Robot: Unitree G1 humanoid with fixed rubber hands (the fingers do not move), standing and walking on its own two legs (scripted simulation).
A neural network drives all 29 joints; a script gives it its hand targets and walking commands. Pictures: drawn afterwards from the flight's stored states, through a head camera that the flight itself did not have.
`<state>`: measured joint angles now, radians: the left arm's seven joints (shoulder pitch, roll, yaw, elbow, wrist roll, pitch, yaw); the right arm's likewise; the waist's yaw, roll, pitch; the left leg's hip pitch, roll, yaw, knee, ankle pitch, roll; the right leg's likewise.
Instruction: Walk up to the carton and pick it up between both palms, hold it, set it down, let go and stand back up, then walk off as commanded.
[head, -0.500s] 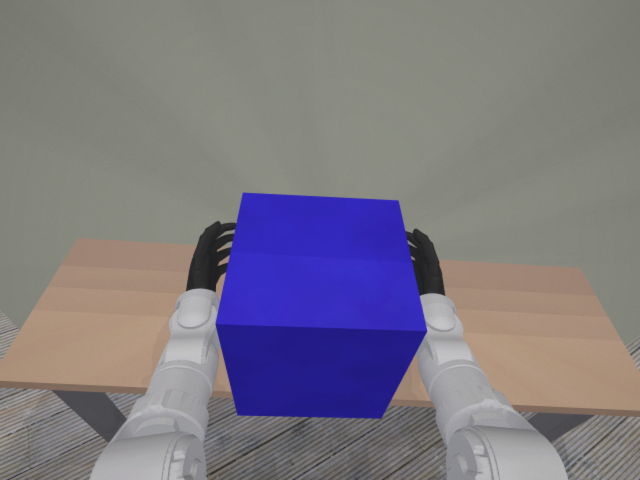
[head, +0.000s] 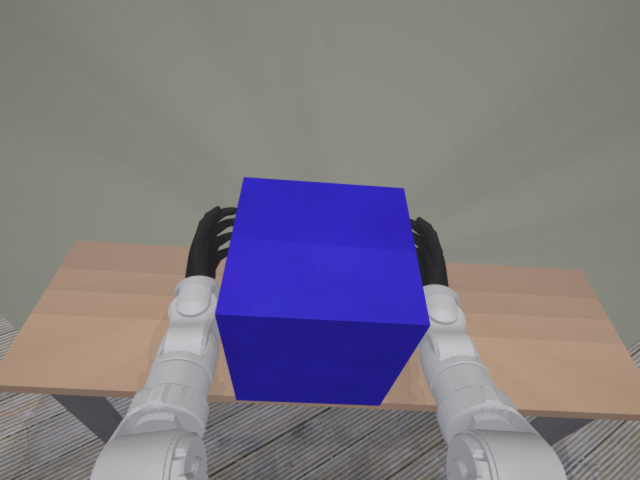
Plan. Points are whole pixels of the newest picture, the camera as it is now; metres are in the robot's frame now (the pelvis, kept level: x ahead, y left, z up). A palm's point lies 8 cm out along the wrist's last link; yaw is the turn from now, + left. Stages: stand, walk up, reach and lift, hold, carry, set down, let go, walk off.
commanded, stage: reach and lift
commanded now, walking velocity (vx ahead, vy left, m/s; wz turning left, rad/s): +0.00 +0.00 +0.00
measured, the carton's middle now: (316, 299) +0.35 +0.01 +0.03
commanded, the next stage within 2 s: none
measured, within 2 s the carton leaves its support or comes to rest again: neither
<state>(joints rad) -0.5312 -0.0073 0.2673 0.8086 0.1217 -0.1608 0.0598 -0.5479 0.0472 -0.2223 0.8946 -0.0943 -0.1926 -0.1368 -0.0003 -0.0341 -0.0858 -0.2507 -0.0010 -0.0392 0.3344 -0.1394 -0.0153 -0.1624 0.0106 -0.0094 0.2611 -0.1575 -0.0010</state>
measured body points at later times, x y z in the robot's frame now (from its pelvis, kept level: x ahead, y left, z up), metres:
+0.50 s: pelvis -0.04 +0.00 +0.00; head -0.08 +0.03 +0.45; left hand +0.36 +0.16 +0.15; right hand +0.35 -0.14 +0.12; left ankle +0.01 +0.12 -0.75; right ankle -0.02 -0.12 -0.75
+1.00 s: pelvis -0.01 +0.00 +0.00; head -0.07 +0.02 +0.45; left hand +0.36 +0.18 +0.17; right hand +0.37 -0.13 +0.15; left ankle +0.01 +0.12 -0.75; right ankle -0.02 -0.12 -0.75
